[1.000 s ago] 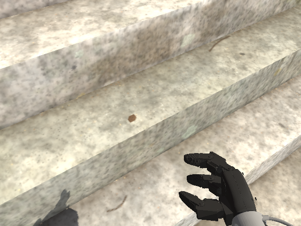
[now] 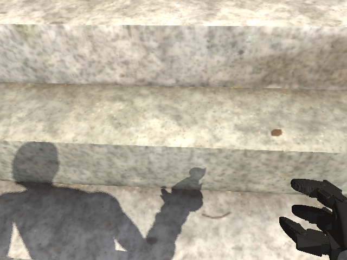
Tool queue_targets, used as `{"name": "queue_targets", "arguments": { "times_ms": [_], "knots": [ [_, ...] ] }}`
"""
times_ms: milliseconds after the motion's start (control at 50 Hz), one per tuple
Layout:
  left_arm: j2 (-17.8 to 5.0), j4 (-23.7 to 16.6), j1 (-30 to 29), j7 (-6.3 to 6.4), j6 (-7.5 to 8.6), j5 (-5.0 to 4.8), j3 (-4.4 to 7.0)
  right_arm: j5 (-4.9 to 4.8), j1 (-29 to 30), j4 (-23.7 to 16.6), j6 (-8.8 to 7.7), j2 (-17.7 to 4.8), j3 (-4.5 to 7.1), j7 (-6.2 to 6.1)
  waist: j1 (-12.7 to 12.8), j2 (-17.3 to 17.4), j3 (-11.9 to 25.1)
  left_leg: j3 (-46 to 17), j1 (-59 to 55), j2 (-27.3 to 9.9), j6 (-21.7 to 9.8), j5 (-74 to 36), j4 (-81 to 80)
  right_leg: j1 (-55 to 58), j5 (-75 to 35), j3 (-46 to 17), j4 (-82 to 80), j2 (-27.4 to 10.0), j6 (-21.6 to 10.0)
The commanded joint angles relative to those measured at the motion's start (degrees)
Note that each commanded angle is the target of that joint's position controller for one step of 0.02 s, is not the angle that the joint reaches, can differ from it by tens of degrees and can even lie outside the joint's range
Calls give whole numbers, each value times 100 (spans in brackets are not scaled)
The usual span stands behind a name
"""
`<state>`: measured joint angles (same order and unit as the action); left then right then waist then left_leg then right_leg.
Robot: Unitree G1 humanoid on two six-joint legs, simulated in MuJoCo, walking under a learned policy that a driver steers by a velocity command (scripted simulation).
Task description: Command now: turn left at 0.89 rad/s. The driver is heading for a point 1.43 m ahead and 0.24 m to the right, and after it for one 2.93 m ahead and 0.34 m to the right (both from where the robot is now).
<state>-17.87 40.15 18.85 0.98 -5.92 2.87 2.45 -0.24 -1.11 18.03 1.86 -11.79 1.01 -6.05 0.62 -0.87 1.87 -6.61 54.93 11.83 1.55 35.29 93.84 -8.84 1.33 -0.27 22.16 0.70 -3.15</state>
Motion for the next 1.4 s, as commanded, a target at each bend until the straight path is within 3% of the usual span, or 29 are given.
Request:
{"name": "queue_targets", "arguments": {
  "times_ms": [20,40,80,100,200,280,360,440,480,500,520,560,860,900,960,1000,1040,1080,1140,1200,1220,1240,1260,1280,1300,1320,1340,1380,1400],
  "knots": [
    [-520,-451,-661,348,247,93,-33,-1,-1178,169,-175,267,-106,317,-865,-872,630,-134,1850,-808,555,26,3929,1023,-6502,-1153,1157,-2216,-379],
    [-636,-589,-639,334,336,3,9,-116,-1417,552,-229,-80,-78,444,-706,-352,870,-321,2328,-904,745,-556,4079,1564,-5070,-1164,1158,-2150,-701],
    [-789,-977,-685,442,579,52,85,-271,-303,510,-162,-473,-46,384,-69,527,595,-660,2277,-1318,1034,-1697,3478,1237,-1077,-2264,278,-2437,-1480],
    [-624,-1034,-446,504,608,78,10,-175,401,418,-112,-514,-35,332,305,1002,248,-475,2131,-1348,1096,-2321,2874,839,-186,-2402,130,-2191,-1322],
    [-154,-1074,-281,572,522,-6,-120,-119,624,530,-68,69,-251,359,412,-102,156,-160,976,-1323,892,-3125,679,623,-386,-1488,-62,-1537,-712],
    [79,-921,-198,526,365,-196,-92,-51,319,934,-12,184,-332,403,379,-474,247,589,-523,-1306,741,-1851,-2010,612,-207,-662,-347,-1254,-643],
    [83,-745,-104,505,250,-170,-40,-41,123,1256,-17,145,-286,415,396,-933,201,1110,-1998,-1318,386,-833,-4750,716,-1052,-543,-336,-1514,-876],
    [137,-407,-80,281,362,-132,-56,63,-315,1678,-136,-255,-102,449,226,-595,122,585,-3660,-1561,-264,-3157,-7100,332,-1314,-180,327,-1320,-661],
    [484,-224,12,96,563,-53,-164,214,-594,1706,-128,-491,-56,459,262,592,743,-65,-5545,-2160,-788,-5626,-6255,-1262,558,140,802,-860,-229],
    [735,70,273,93,630,-103,-264,192,-660,1678,-73,-215,-57,474,129,810,995,-440,-5225,-2371,-1260,-4319,-6450,-1203,1346,287,786,-659,70],
    [503,218,31,134,646,-218,-204,155,-660,1621,-43,-73,-47,538,-38,624,576,-624,-4607,-2260,-1357,-2891,-6903,-1034,1683,385,893,-530,183],
    [483,204,-407,185,556,-202,-204,146,-512,1782,-51,-84,-34,562,8,878,35,-920,-3858,-2237,-1388,-1367,-7465,-987,1970,379,1097,-465,227],
    [569,1399,0,152,444,-184,-227,175,-1008,2867,-147,-7,-73,502,97,146,-65,126,-3746,-1674,-919,-2609,-7028,-171,1064,402,48,-646,-107],
    [180,1359,-223,164,444,-302,-106,153,-1240,2908,-158,-444,76,460,-71,132,6,356,-3940,-1554,-980,-1233,-6809,-511,1838,307,306,-525,-374],
    [34,739,-1188,164,626,-318,-64,169,-1160,2589,-268,-902,201,339,-327,587,-524,-673,-3894,-2257,-1441,844,-7292,-2620,3249,-126,1275,-420,-532],
    [468,566,-1139,45,788,-302,-200,173,-1192,2471,-343,-997,266,242,-293,1199,34,-1482,-4461,-3033,-1739,933,-7843,-3188,2293,338,2871,-171,-380],
    [495,183,-1319,-62,856,-234,-278,182,-1349,2445,-468,-1023,225,99,-314,1027,556,-2479,-4821,-3930,-2035,545,-8343,-4185,2556,-113,6148,-477,-46],
    [615,-159,-1122,-194,927,-309,-403,151,-774,2330,-631,-1078,162,121,136,399,641,-1258,-4983,-3601,-1579,-508,-8241,-4644,1861,-227,6728,-827,91],
    [673,-341,-1165,-295,946,-381,-589,179,-388,2520,-713,-1182,136,357,438,42,460,891,-3832,-2854,-1182,-2291,-8361,-2922,1675,350,5305,-909,-66],
    [194,-153,52,-275,730,-279,-426,81,228,2504,-724,-1572,165,526,1106,436,663,1699,-3634,-2785,-1297,-5586,-7297,-1265,2616,813,3918,-505,-474],
    [-143,39,721,-294,740,-248,-231,25,637,2347,-703,-1507,130,576,1436,387,932,1942,-3866,-2671,-1192,-7079,-6133,-659,1810,824,2939,-404,-655],
    [-241,284,1401,-300,803,-237,-74,-121,932,2147,-638,-1176,6,637,1678,202,1023,2123,-3919,-2423,-1024,-7053,-4737,-96,856,1071,1179,-60,-849],
    [-264,657,1754,-347,812,-216,37,-97,1215,1804,-621,-693,-182,699,1685,-383,719,2074,-3103,-2343,-881,-5687,-2884,523,62,888,169,46,-911],
    [138,1066,1539,-482,778,-120,-98,116,1482,1441,-633,305,-463,776,1165,-1777,-159,1813,-611,-1854,-779,-1447,-31,774,-1072,-90,996,-168,-779],
    [154,573,753,-549,864,-1,-284,304,705,1130,-882,754,-572,897,182,-1998,-7,990,641,-1137,-468,-1344,2591,520,-3235,-2472,1224,-819,-1105],
    [-382,158,742,-473,878,-150,-79,257,221,992,-1094,377,-487,968,110,-1172,712,542,1595,-1046,-231,-1396,3665,1448,-2127,-3767,468,-1414,-1504],
    [-767,187,995,-347,780,-241,127,236,455,890,-1311,223,-531,1060,279,-642,686,502,2590,-1027,-115,-1545,4024,1915,442,-4777,-494,-1756,-1816],
    [-232,320,738,-162,790,-81,5,207,1448,542,-1408,328,-653,1009,248,86,-696,497,3801,-1352,-67,-1679,4733,1208,302,-4188,-434,-1691,-1413],
    [149,394,675,-93,816,70,-136,161,1516,424,-1368,385,-660,979,83,111,-746,501,3971,-1295,-122,-1541,5612,878,-257,-3904,-321,-1612,-1221]
  ]
}}
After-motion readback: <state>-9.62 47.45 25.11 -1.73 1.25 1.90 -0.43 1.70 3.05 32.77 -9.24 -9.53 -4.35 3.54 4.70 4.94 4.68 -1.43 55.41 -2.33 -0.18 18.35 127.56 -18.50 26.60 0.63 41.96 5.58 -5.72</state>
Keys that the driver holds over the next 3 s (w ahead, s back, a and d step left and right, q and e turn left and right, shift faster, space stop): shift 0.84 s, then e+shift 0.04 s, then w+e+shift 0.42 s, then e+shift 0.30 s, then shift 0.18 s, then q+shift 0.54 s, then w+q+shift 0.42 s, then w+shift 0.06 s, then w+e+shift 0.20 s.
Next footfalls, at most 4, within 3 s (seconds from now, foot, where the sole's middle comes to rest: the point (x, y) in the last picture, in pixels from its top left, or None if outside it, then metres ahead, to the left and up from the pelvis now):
0.44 left None -0.02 0.14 -0.80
1.26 right None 0.00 -0.11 -0.80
1.60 left None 0.19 0.01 -0.60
1.98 right None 0.18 -0.39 -0.60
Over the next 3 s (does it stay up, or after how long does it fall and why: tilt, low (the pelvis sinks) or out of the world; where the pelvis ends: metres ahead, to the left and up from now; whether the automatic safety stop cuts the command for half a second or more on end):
stays up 0.10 -0.01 0.12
